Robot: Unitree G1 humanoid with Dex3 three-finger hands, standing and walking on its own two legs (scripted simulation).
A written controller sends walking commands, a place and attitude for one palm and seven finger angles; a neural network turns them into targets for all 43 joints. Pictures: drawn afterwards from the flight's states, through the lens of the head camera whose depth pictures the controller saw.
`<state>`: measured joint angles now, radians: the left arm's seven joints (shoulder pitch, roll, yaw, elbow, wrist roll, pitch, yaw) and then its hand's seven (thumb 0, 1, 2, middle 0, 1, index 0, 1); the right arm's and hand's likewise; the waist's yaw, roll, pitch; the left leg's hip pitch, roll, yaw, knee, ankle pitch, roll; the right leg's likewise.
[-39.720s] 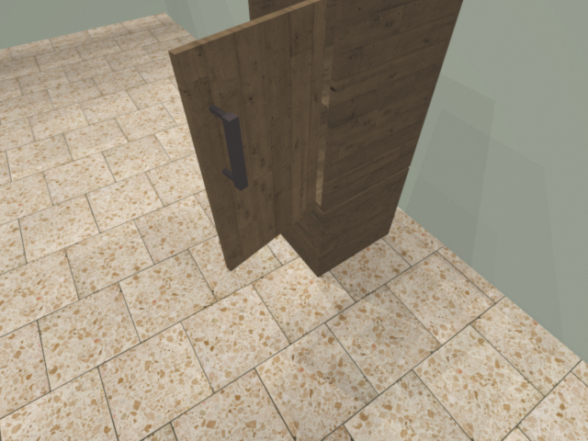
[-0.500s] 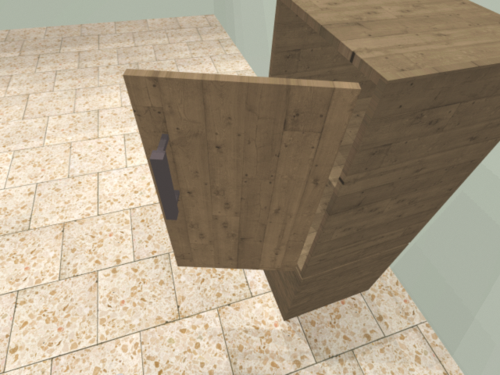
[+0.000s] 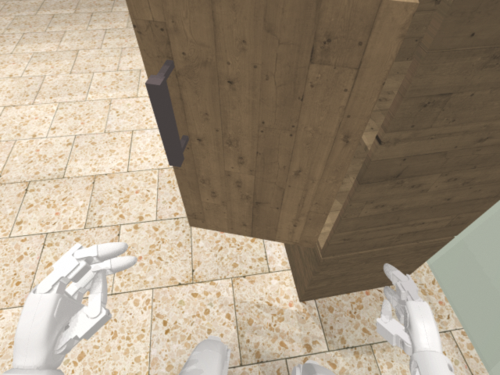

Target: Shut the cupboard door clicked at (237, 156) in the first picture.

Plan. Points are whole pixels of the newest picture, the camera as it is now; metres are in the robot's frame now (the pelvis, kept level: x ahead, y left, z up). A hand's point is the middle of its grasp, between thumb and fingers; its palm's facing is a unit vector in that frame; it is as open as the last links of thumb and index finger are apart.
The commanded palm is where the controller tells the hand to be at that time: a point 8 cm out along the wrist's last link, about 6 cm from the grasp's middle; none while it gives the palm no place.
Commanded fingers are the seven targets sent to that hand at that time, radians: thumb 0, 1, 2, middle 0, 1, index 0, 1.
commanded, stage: raise the hand and make a fist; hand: left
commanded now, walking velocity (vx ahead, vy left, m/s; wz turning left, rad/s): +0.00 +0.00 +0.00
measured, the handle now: (172, 117) +0.45 +0.19 +0.15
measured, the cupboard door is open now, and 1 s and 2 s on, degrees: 69 69 69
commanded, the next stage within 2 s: bring the fist close to the handle in 1.34 s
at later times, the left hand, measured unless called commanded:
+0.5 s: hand (126, 269) +0.23 +0.20 +0.09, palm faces -0.11 -0.99 -0.02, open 3.3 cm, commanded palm +0.20 +0.26 +0.12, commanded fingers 0.00 0.90 0.90 -1.19 -1.38 -1.19 -1.38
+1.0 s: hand (89, 207) +0.27 +0.23 +0.17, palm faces +0.02 -1.00 -0.07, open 3.1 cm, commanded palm +0.24 +0.27 +0.16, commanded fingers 0.00 0.90 0.90 -1.30 -1.50 -1.30 -1.50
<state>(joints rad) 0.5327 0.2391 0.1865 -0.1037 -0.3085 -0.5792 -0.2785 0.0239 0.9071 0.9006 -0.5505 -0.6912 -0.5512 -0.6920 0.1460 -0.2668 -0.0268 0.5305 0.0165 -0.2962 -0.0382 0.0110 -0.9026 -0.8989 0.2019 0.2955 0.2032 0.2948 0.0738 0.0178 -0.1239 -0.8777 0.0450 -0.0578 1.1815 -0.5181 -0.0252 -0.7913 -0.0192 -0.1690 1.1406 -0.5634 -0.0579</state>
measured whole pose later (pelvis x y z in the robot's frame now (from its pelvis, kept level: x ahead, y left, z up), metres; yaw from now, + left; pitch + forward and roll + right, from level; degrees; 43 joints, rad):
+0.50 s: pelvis +0.01 +0.03 +0.03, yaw -3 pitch +11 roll -1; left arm 0.46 0.24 0.15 -0.10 -0.30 -0.33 -0.31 0.02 0.91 0.90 -1.01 -1.19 -1.01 -1.19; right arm 0.28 -0.26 -0.02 0.55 0.05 -0.25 -0.08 0.02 -0.90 -0.90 0.20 0.30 0.20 0.29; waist 0.00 0.02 -0.10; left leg -0.72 0.02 0.01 0.99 -0.46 0.02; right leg -0.67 -0.02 -0.08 0.96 -0.48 -0.01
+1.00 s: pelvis +0.03 +0.04 +0.06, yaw -2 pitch +5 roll -2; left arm 0.32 0.27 0.21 -0.18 -0.28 -0.18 -0.20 0.02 0.90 0.90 -1.29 -1.50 -1.29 -1.50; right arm 0.28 -0.23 0.06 0.56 0.04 -0.26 -0.05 0.01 -0.90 -0.90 0.21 0.30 0.21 0.30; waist 0.02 0.03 -0.09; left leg -0.52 0.01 0.01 0.84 -0.42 0.03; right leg -0.45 -0.03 -0.08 0.78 -0.42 0.01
